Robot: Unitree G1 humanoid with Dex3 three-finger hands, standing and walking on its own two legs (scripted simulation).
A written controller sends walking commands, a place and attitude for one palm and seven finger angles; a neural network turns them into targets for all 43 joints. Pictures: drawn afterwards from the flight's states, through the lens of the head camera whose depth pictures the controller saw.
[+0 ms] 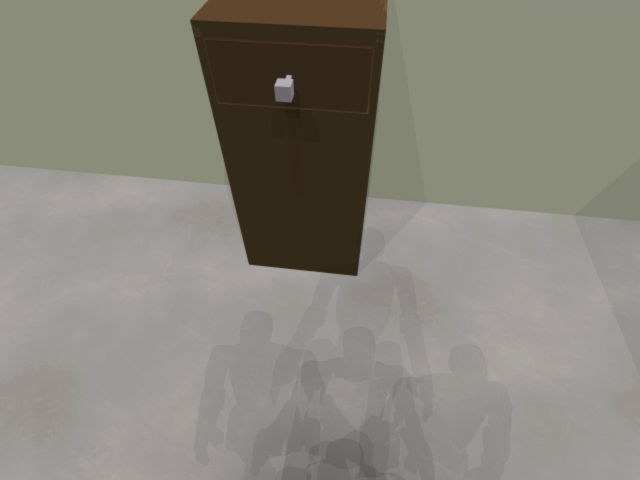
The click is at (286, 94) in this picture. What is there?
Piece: drawer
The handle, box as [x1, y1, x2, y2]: [274, 75, 293, 101]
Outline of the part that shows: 291,75 287,75 284,79 277,78 274,85 275,99 277,101 291,101 293,95 293,82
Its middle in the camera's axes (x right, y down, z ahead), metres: -0.08 -0.36 +0.91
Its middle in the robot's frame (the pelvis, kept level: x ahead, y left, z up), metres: +0.93 +0.13 +0.02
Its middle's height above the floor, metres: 0.80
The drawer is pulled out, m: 0.00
